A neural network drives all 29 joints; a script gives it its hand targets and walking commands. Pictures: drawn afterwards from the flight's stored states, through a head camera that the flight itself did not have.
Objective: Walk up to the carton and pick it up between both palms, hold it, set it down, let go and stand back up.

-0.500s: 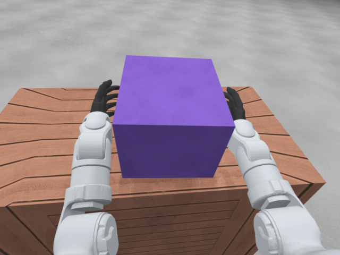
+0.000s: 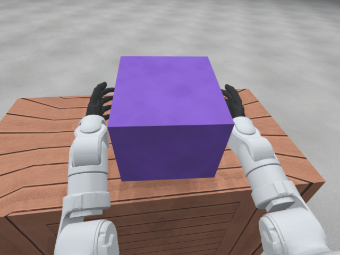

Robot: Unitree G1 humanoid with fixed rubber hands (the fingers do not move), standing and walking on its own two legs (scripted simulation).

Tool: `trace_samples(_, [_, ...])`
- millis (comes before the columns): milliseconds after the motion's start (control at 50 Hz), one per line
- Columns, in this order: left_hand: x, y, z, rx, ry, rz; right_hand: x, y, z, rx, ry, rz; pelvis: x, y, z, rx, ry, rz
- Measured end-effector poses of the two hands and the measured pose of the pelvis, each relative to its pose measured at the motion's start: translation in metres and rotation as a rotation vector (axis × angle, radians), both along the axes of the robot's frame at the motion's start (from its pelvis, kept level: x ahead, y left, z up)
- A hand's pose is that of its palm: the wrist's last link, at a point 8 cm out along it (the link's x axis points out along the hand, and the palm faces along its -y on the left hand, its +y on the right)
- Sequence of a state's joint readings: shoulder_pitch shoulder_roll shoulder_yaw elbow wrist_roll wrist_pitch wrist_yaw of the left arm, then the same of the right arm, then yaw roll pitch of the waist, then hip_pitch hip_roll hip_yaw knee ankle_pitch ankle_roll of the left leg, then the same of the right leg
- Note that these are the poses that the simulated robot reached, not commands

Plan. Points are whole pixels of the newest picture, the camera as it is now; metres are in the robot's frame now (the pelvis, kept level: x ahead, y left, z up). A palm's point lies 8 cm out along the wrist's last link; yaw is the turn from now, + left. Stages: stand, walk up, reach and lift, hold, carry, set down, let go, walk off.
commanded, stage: reach and lift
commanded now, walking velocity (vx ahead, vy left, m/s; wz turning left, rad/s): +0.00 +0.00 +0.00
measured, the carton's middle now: (166, 116) +0.41 -0.01 +0.16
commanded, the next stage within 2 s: hold in 0.10 s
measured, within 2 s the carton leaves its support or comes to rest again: neither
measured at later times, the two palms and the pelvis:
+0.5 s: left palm (92, 109) +0.38 +0.16 +0.21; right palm (233, 110) +0.37 -0.15 +0.20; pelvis +0.00 +0.00 +0.00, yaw +0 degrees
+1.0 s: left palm (90, 108) +0.36 +0.16 +0.22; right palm (237, 107) +0.36 -0.16 +0.22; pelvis +0.00 +0.00 +0.00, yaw +0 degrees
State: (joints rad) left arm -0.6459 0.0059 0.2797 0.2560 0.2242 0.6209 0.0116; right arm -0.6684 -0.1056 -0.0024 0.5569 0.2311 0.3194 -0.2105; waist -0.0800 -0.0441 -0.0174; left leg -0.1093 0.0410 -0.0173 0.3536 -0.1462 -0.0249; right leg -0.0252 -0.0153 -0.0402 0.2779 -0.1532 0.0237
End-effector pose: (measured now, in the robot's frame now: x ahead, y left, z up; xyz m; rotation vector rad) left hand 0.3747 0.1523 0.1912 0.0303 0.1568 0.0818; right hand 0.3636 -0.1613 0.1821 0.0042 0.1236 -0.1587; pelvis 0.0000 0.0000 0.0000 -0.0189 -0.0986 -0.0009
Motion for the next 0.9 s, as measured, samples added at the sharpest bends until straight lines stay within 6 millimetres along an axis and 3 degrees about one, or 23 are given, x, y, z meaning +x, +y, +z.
trace_samples(280, [-0.003,0.007,0.015,0.002,0.017,0.013,0.001,0.008,0.015,0.017,0.014,0.012,-0.008,0.000,0.000,0.003,0.016,0.005])
trace_samples(640, [-0.004,0.005,0.023,0.006,-0.023,0.019,0.002,0.005,0.028,0.023,-0.024,0.018,0.004,0.000,0.000,-0.003,0.006,0.007])
trace_samples(900, [-0.009,0.001,0.028,-0.007,-0.006,0.022,-0.002,0.001,0.031,0.046,-0.007,0.018,0.001,-0.003,0.000,0.000,-0.008,0.002])
